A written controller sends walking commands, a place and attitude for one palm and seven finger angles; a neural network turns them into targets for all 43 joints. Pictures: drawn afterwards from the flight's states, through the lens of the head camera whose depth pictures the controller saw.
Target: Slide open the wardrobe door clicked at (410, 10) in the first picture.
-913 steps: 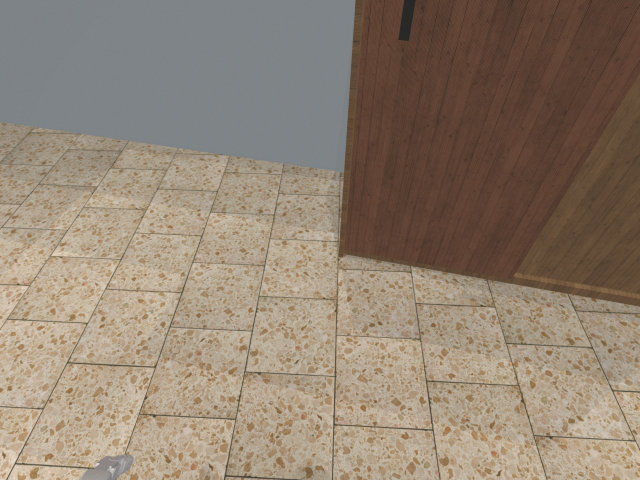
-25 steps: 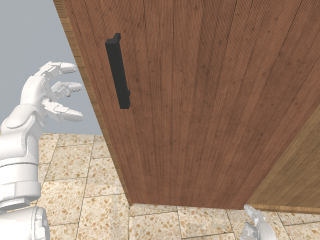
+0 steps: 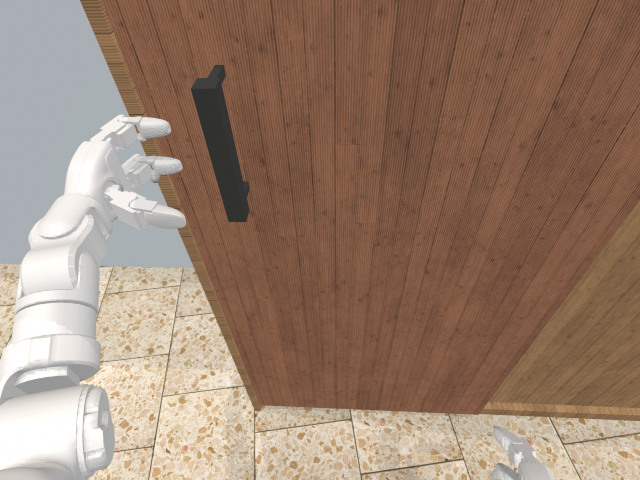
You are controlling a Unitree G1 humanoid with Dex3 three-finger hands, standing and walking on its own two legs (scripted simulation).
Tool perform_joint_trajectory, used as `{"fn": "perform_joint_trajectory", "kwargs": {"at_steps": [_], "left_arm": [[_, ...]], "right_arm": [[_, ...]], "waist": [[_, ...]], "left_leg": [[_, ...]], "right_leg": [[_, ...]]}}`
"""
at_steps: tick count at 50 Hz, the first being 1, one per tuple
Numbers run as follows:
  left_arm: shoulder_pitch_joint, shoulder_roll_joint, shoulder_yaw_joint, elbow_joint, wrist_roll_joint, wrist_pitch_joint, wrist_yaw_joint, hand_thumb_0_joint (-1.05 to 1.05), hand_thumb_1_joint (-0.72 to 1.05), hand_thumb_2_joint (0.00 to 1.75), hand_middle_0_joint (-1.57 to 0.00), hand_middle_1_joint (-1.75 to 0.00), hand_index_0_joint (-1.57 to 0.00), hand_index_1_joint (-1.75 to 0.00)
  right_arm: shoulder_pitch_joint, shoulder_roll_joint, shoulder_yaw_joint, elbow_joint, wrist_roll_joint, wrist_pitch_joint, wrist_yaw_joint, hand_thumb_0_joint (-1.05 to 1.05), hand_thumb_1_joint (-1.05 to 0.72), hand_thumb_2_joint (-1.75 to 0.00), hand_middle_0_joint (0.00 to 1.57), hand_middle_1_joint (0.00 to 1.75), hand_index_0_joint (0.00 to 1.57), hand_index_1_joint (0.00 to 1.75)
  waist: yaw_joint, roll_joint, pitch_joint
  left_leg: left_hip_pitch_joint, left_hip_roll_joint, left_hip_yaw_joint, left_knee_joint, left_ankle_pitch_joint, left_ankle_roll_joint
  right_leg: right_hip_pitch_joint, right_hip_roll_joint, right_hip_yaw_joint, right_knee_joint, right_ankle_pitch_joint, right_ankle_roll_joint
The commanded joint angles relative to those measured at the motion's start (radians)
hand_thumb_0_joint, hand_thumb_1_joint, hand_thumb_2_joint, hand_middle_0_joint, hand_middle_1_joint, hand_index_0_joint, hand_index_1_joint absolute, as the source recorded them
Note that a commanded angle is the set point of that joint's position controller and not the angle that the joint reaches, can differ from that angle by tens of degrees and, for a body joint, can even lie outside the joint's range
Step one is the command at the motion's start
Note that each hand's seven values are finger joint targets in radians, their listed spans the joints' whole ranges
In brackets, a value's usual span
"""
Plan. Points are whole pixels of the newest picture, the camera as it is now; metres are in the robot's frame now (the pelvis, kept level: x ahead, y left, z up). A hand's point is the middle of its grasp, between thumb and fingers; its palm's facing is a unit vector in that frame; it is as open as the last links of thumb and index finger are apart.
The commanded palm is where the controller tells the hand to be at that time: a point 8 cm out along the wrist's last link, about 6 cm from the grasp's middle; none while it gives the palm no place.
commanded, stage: move the hooked fingers beside the handle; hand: left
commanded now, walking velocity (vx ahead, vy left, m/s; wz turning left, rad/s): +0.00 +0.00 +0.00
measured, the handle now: (228, 148) +0.44 +0.13 +0.21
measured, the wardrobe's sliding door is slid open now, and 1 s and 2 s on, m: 0.00 0.00 0.00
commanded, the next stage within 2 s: none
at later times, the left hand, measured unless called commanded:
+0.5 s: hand (151, 166) +0.38 +0.20 +0.23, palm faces +0.01 -1.00 -0.03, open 13.9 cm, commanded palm +0.36 +0.25 +0.22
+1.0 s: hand (163, 187) +0.39 +0.20 +0.20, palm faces +0.03 -1.00 -0.03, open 13.9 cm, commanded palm +0.35 +0.24 +0.22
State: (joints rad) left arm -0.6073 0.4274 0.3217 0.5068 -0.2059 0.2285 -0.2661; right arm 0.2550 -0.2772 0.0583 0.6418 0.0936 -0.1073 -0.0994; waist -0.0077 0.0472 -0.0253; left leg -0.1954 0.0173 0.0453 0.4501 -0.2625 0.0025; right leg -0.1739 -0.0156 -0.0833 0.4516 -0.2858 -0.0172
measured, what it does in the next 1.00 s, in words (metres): stands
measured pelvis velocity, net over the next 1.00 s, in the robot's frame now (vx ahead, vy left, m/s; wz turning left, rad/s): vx -0.02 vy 0.00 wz -0.01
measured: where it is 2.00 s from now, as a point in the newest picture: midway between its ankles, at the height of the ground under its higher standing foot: outside the picture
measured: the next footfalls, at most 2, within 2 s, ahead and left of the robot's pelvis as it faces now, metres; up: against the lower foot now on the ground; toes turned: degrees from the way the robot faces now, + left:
none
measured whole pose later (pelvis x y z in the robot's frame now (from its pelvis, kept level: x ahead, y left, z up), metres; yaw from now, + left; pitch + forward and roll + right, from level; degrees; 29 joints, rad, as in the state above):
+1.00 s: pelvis -0.02 +0.00 +0.00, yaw +0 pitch +0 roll +0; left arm -0.64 0.41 0.28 0.56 -0.21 0.31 -0.23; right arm 0.24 -0.28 0.06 0.63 0.10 -0.07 -0.09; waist -0.01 0.06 -0.05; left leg -0.20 0.01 0.05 0.43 -0.23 0.01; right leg -0.18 -0.02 -0.08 0.44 -0.25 -0.01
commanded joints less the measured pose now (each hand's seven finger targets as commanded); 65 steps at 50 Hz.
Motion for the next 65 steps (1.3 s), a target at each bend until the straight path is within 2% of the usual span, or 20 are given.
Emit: {"fn": "perform_joint_trajectory", "kwargs": {"at_steps": [1,4,9,12,17,20,25,27,30,35,36,39,41,44,47,51,54,58,61,65], "left_arm": [[-0.516,0.245,0.053,-0.280,-0.038,-0.098,0.005,0.00,-0.50,0.30,-0.30,-1.20,-0.30,-1.20],[-0.489,0.209,0.031,-0.327,-0.040,-0.093,0.004,0.00,-0.50,0.30,-0.30,-1.20,-0.30,-1.20],[-0.339,0.203,0.056,-0.161,-0.043,-0.013,0.019,0.00,-0.50,0.30,-0.30,-1.20,-0.30,-1.20],[-0.334,0.266,0.093,-0.125,-0.027,0.005,0.035,0.00,-0.50,0.30,-0.30,-1.20,-0.30,-1.20],[-0.551,0.273,0.050,-0.389,-0.011,-0.104,0.045,0.00,-0.50,0.30,-0.30,-1.20,-0.30,-1.20],[-0.598,0.216,0.019,-0.452,-0.027,-0.145,0.037,0.00,-0.50,0.30,-0.30,-1.20,-0.30,-1.20],[-0.395,0.170,0.012,-0.091,-0.042,-0.012,0.020,0.00,-0.50,0.30,-0.30,-1.20,-0.30,-1.20],[-0.311,0.208,0.041,0.042,-0.026,0.044,0.026,0.00,-0.50,0.30,-0.30,-1.20,-0.30,-1.20],[-0.400,0.225,0.026,-0.079,-0.012,0.025,0.033,0.00,-0.50,0.30,-0.30,-1.20,-0.30,-1.20],[-0.624,0.266,0.057,-0.505,-0.032,-0.178,0.039,0.00,-0.50,0.30,-0.30,-1.20,-0.30,-1.20],[-0.613,0.283,0.081,-0.512,-0.037,-0.194,0.040,0.00,-0.50,0.30,-0.30,-1.20,-0.30,-1.20],[-0.531,0.228,0.055,-0.345,-0.042,-0.148,0.036,0.00,-0.50,0.30,-0.30,-1.20,-0.30,-1.20],[-0.427,0.192,0.031,-0.178,-0.034,-0.061,0.035,0.00,-0.50,0.30,-0.30,-1.20,-0.30,-1.20],[-0.327,0.116,-0.041,-0.007,-0.019,0.060,0.033,0.00,-0.50,0.30,-0.30,-1.20,-0.30,-1.20],[-0.330,0.158,-0.006,-0.062,-0.024,0.058,0.036,0.00,-0.50,0.30,-0.30,-1.20,-0.30,-1.20],[-0.581,0.229,0.043,-0.526,-0.032,-0.130,0.059,0.00,-0.50,0.30,-0.30,-1.20,-0.30,-1.20],[-0.581,0.229,0.058,-0.541,-0.036,-0.181,0.080,0.00,-0.50,0.30,-0.30,-1.20,-0.30,-1.20],[-0.414,0.192,0.045,-0.221,-0.019,-0.040,0.082,0.00,-0.50,0.30,-0.30,-1.20,-0.30,-1.20],[-0.301,0.159,-0.002,-0.040,-0.002,0.086,0.065,0.00,-0.50,0.30,-0.30,-1.20,-0.30,-1.20],[-0.386,0.144,-0.020,-0.233,-0.024,0.043,0.034,0.00,-0.50,0.30,-0.30,-1.20,-0.30,-1.20]], "right_arm": [[-0.091,-0.115,-0.045,-0.148,-0.003,-0.065,-0.011,0.00,-0.90,-0.90,0.20,0.30,0.20,0.30],[-0.104,-0.110,-0.044,-0.159,-0.002,-0.063,-0.006,0.00,-0.90,-0.90,0.20,0.30,0.20,0.30],[-0.101,-0.122,-0.049,-0.147,0.004,-0.038,-0.003,0.00,-0.90,-0.90,0.20,0.30,0.20,0.30],[-0.097,-0.131,-0.051,-0.148,0.003,-0.017,-0.005,0.00,-0.90,-0.90,0.20,0.30,0.20,0.30],[-0.117,-0.108,-0.044,-0.181,-0.002,-0.031,-0.009,0.00,-0.90,-0.90,0.20,0.30,0.20,0.30],[-0.120,-0.097,-0.038,-0.174,-0.008,-0.053,-0.012,0.00,-0.90,-0.90,0.20,0.30,0.20,0.30],[-0.104,-0.121,-0.039,-0.122,0.007,-0.037,-0.018,0.00,-0.90,-0.90,0.20,0.30,0.20,0.30],[-0.086,-0.140,-0.045,-0.114,0.008,-0.018,-0.014,0.00,-0.90,-0.90,0.20,0.30,0.20,0.30],[-0.095,-0.130,-0.049,-0.155,0.007,-0.011,-0.007,0.00,-0.90,-0.90,0.20,0.30,0.20,0.30],[-0.119,-0.098,-0.041,-0.199,-0.012,-0.045,-0.006,0.00,-0.90,-0.90,0.20,0.30,0.20,0.30],[-0.127,-0.096,-0.041,-0.193,-0.012,-0.051,-0.008,0.00,-0.90,-0.90,0.20,0.30,0.20,0.30],[-0.115,-0.103,-0.035,-0.152,-0.007,-0.055,-0.013,0.00,-0.90,-0.90,0.20,0.30,0.20,0.30],[-0.111,-0.113,-0.037,-0.128,0.003,-0.044,-0.014,0.00,-0.90,-0.90,0.20,0.30,0.20,0.30],[-0.097,-0.126,-0.041,-0.126,0.012,-0.018,-0.006,0.00,-0.90,-0.90,0.20,0.30,0.20,0.30],[-0.092,-0.135,-0.053,-0.151,0.008,-0.006,-0.002,0.00,-0.90,-0.90,0.20,0.30,0.20,0.30],[-0.136,-0.097,-0.047,-0.210,-0.010,-0.038,0.003,0.00,-0.90,-0.90,0.20,0.30,0.20,0.30],[-0.133,-0.089,-0.036,-0.180,-0.018,-0.049,-0.001,0.00,-0.90,-0.90,0.20,0.30,0.20,0.30],[-0.131,-0.106,-0.032,-0.133,-0.003,-0.025,-0.008,0.00,-0.90,-0.90,0.20,0.30,0.20,0.30],[-0.112,-0.120,-0.035,-0.129,0.008,0.008,-0.005,0.00,-0.90,-0.90,0.20,0.30,0.20,0.30],[-0.127,-0.114,-0.047,-0.186,0.004,0.011,0.003,0.00,-0.90,-0.90,0.20,0.30,0.20,0.30]], "waist": [[-0.008,0.023,-0.335],[0.001,0.014,-0.336],[0.014,-0.096,-0.214],[0.018,-0.097,-0.184],[-0.010,0.028,-0.334],[-0.019,0.080,-0.383],[-0.011,-0.074,-0.149],[0.007,-0.099,-0.087],[0.002,-0.074,-0.186],[-0.003,0.030,-0.464],[0.000,0.067,-0.466],[-0.008,0.016,-0.304],[-0.003,0.003,-0.169],[-0.002,-0.039,-0.069],[0.007,-0.118,-0.151],[0.014,-0.002,-0.442],[0.002,0.028,-0.429],[0.011,-0.028,-0.161],[0.010,-0.050,-0.077],[0.004,-0.093,-0.240]], "left_leg": [[0.202,-0.013,-0.052,-0.001,0.388,0.043],[0.207,-0.011,-0.053,-0.007,0.422,0.043],[0.115,-0.009,-0.045,-0.032,0.301,0.041],[0.081,-0.010,-0.038,-0.041,0.241,0.040],[0.198,-0.006,-0.046,-0.024,0.322,0.045],[0.272,-0.006,-0.062,-0.020,0.381,0.038],[0.101,-0.009,-0.049,-0.055,0.195,0.038],[0.045,-0.009,-0.048,-0.064,0.149,0.035],[0.069,-0.014,-0.046,-0.048,0.197,0.040],[0.264,-0.014,-0.059,-0.023,0.383,0.046],[0.282,-0.011,-0.055,-0.018,0.397,0.043],[0.206,-0.008,-0.054,-0.043,0.320,0.040],[0.130,-0.009,-0.048,-0.064,0.225,0.035],[0.051,-0.011,-0.049,-0.078,0.143,0.033],[0.069,-0.009,-0.051,-0.061,0.181,0.040],[0.241,-0.017,-0.058,-0.034,0.350,0.044],[0.276,-0.010,-0.059,-0.034,0.384,0.040],[0.117,-0.015,-0.042,-0.076,0.222,0.038],[0.047,-0.016,-0.035,-0.081,0.164,0.034],[0.116,-0.020,-0.035,-0.051,0.246,0.045]], "right_leg": [[0.048,0.001,0.041,-0.027,0.459,-0.013],[0.064,0.001,0.035,-0.022,0.481,-0.013],[0.016,0.004,0.029,-0.042,0.386,-0.006],[0.005,0.000,0.039,-0.057,0.326,-0.002],[0.050,0.002,0.053,-0.044,0.375,-0.010],[0.048,0.010,0.044,-0.040,0.394,-0.018],[-0.032,0.009,0.034,-0.079,0.275,-0.006],[-0.056,0.005,0.035,-0.089,0.218,-0.005],[-0.014,-0.003,0.043,-0.071,0.264,-0.006],[0.104,0.009,0.053,-0.034,0.417,-0.015],[0.102,0.011,0.056,-0.035,0.423,-0.016],[0.053,0.015,0.042,-0.061,0.366,-0.015],[-0.012,0.014,0.036,-0.080,0.285,-0.013],[-0.067,0.009,0.033,-0.097,0.202,-0.007],[-0.030,0.011,0.032,-0.085,0.236,-0.007],[0.099,0.010,0.052,-0.041,0.383,-0.016],[0.090,0.018,0.048,-0.046,0.396,-0.014],[0.013,0.015,0.041,-0.089,0.287,-0.010],[-0.032,0.010,0.039,-0.103,0.235,-0.005],[0.035,0.010,0.042,-0.075,0.341,-0.005]]}}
